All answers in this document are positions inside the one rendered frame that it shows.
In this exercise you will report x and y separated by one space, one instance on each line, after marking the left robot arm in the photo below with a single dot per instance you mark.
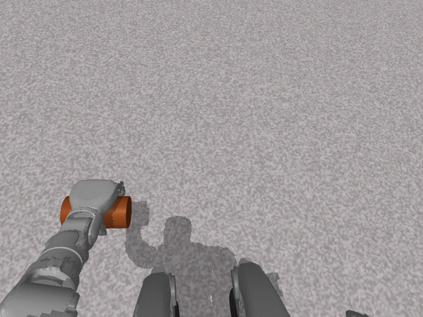
48 287

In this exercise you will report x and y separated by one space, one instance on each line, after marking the can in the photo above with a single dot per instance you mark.
117 217

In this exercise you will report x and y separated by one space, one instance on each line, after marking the left robot hand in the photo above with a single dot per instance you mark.
99 195

